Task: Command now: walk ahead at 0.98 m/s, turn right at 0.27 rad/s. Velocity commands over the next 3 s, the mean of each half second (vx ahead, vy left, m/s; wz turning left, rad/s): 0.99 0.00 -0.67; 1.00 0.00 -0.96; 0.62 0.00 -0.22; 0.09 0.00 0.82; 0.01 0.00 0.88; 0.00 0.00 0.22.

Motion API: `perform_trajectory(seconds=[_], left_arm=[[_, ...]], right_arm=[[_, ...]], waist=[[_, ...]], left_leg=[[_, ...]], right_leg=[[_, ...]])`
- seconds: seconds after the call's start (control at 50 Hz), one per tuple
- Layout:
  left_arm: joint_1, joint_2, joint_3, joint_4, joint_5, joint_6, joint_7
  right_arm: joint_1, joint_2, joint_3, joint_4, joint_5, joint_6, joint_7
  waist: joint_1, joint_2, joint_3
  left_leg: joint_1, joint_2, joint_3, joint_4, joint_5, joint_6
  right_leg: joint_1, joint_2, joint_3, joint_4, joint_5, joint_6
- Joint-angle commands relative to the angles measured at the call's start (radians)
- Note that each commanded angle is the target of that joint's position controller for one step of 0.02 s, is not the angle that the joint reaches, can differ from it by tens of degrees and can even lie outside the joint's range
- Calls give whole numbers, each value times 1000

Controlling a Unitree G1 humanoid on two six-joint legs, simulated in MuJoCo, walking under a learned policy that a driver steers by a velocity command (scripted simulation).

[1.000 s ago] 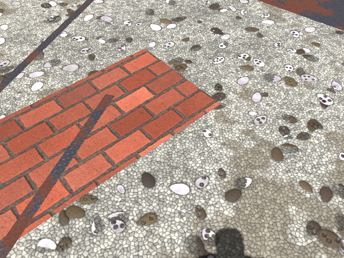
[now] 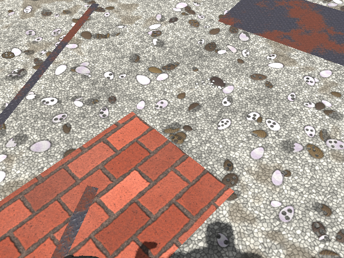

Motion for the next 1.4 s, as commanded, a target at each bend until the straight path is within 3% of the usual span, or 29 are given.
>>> perform_trajectory(seconds=[0.02, 0.08, 0.14, 0.16, 0.18, 0.2, 0.26, 0.32, 0.4, 0.5, 0.56, 0.58, 0.6, 0.62, 0.68, 0.76, 0.92, 1.0, 1.02, 1.04, 1.06, 1.08, 1.12, 1.16, 1.24, 1.26, 1.28, 1.34, 1.4], left_arm=[[-109, 30, -11, -63, -19, -8, -4], [-52, 83, 5, -45, -13, -8, 8], [437, 178, 54, 96, -10, -2, 23], [533, 222, 81, 120, -3, 12, 37], [455, 317, 107, 112, 24, 23, 38], [420, 269, 108, 103, 1, 25, 35], [337, 157, 82, 113, -5, 10, 48], [323, 154, 67, 103, -29, -22, 55], [384, 197, 81, 87, -28, -39, 49], [445, 237, 97, 81, -38, -27, 50], [351, 325, 116, 48, -24, -31, 53], [307, 248, 97, 17, -17, -40, 49], [438, 55, 50, -23, -69, -36, 56], [416, 143, 44, -47, -59, -21, 66], [223, 170, 55, -52, -4, 16, 34], [134, 82, 27, -141, 9, 63, -3], [-103, 98, -2, -251, 5, 61, -45], [205, 196, 40, -157, 0, 50, -14], [424, 241, 70, -85, 0, 45, 6], [430, 285, 101, -53, -12, 50, 34], [317, 400, 119, -93, 2, 69, 42], [388, 411, 130, -123, 5, 80, 46], [348, 319, 114, -89, -6, 64, 61], [246, 235, 78, -101, -6, 28, 77], [260, 197, 54, -39, -17, -21, 53], [199, 138, 47, -69, -62, -30, 72], [228, 157, 41, -56, -64, -28, 87], [363, 194, 43, 2, -29, -11, 109], [293, 212, 46, -24, -10, 7, 121]], right_arm=[[-14, -138, -12, -52, 1, -29, -15], [11, -187, -16, -47, -27, -6, -50], [-104, -258, -43, -80, -54, 37, -79], [-161, -219, -37, -105, -59, 28, -65], [-82, -69, -6, -189, -3, 7, -30], [-201, -139, -3, -237, -7, -18, -33], [-327, -141, 4, -288, -45, -25, -22], [-350, -111, 18, -328, -82, 35, -6], [-614, -97, 42, -448, -54, 38, 11], [-666, -142, 37, -492, -30, 35, -2], [-304, -268, -19, -408, -21, 24, -40], [-83, -337, -47, -369, -41, 25, -63], [-72, -392, -60, -365, -96, 24, -61], [-140, -360, -71, -370, -73, 35, -44], [-256, -177, -33, -343, -60, 39, -34], [-188, -120, -18, -245, -18, 7, -12], [-148, -230, -32, -202, -25, -12, -23], [-152, -340, -60, -221, -30, 46, -54], [-197, -343, -63, -248, -33, 60, -49], [-193, -291, -58, -253, -44, 66, -34], [-146, -174, -30, -349, -43, 57, -24], [-238, -223, -27, -431, -27, 28, -24], [-314, -230, -16, -433, -32, 2, -25], [-228, -205, -7, -388, -54, 42, -27], [-267, -112, 17, -386, -37, 77, -7], [-391, -127, 5, -405, 24, 29, -24], [-423, -114, 14, -409, 29, 6, -18], [-526, -106, 14, -432, 23, -23, 21], [-365, -218, -41, -414, 15, -11, 45]], waist=[[30, 41, 159], [74, 120, 43], [319, 167, -184], [334, 99, -208], [160, -291, -251], [191, -95, -260], [74, 128, -4], [6, 105, 64], [83, 29, 128], [137, -41, 37], [-70, -53, -189], [-160, -5, -314], [-43, 318, -447], [-26, 334, -442], [-5, 60, -89], [57, 115, 9], [76, 64, 141], [253, 140, -72], [336, 120, -167], [291, -3, -141], [130, -222, -158], [192, -96, -302], [119, 85, -46], [4, 147, 30], [-6, 72, 44], [51, 89, 26], [67, 85, 0], [149, -2, -18], [47, -95, -106]], left_leg=[[-170, 253, 1, -166, 727, 17], [71, 293, 73, 68, 1338, -40], [-20, 316, 94, 775, 1418, -52], [-294, 227, 76, 1126, 808, -25], [-867, 38, -32, 1521, -188, -101], [-994, 84, -181, 1509, -88, -57], [-879, 193, -190, 1242, 11, -51], [-796, 233, -146, 1075, -29, -113], [-664, 196, -61, 664, 296, -143], [-532, 115, -73, 390, 401, -99], [-98, 113, -109, 368, 239, -73], [149, 257, -230, 421, -11, -53], [403, 604, -720, 316, -203, 34], [320, 604, -954, 175, -404, 62], [-71, 450, -484, 118, -124, 17], [-199, 413, -198, 60, 172, -24], [-215, 331, 209, 12, 842, -91], [-110, 392, 196, 506, 1413, -81], [-241, 394, 169, 805, 1289, -65], [-490, 263, 155, 1151, 433, -80], [-873, 114, 93, 1516, -226, -131], [-1007, 120, -124, 1548, -161, -131], [-999, 207, -158, 1330, -63, -122], [-816, 262, -139, 1204, -71, -146], [-606, 247, -43, 829, 106, -124], [-638, 232, -68, 762, 217, -125], [-643, 203, -44, 624, 348, -111], [-589, 110, -15, 398, 671, -74], [-425, 5, 16, 419, 557, -39]], right_leg=[[200, 83, -81, -165, 97, -41], [278, 212, -145, -192, -43, -79], [741, 239, -80, -268, -167, -151], [956, 131, 82, -193, -360, -180], [1287, -144, 710, -296, -405, -409], [1265, -153, 864, -478, -510, -400], [815, -48, 613, -575, -338, -273], [556, 49, 484, -617, -270, -250], [398, 134, 402, -658, 2, -189], [662, 104, 430, -532, 317, -107], [652, 126, 437, -64, 474, -47], [500, 166, 394, 230, 233, -43], [181, 270, 274, 565, -645, -19], [65, 202, 211, 657, -568, -37], [62, 77, 160, 560, -384, -23], [6, 7, 132, 532, -344, -16], [174, 84, -99, 36, -74, -75], [564, 227, -125, -26, -237, -142], [837, 243, -59, -96, -274, -174], [1000, 182, 75, -143, -368, -196], [1167, -38, 552, -203, -245, -316], [1246, -118, 820, -411, -426, -407], [946, -95, 765, -556, -446, -327], [672, -54, 537, -531, 23, -279], [475, 83, 190, -531, 568, -157], [486, 87, 182, -504, 456, -129], [544, 106, 135, -499, 398, -101], [649, 82, 97, -481, 296, -32], [704, 75, 74, -244, 506, 49]])
Next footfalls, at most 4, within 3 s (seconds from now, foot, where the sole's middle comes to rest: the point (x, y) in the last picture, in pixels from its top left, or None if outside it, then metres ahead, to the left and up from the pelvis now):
0.16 right None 0.35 -0.05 -0.77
0.58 left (168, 182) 0.82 0.00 -0.77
1.04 right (249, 141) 1.02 -0.41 -0.77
1.44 left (286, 95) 1.33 -0.68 -0.77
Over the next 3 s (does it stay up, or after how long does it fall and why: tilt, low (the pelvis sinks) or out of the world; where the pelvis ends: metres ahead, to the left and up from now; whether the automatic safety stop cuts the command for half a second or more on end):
stays up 1.28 -0.69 0.00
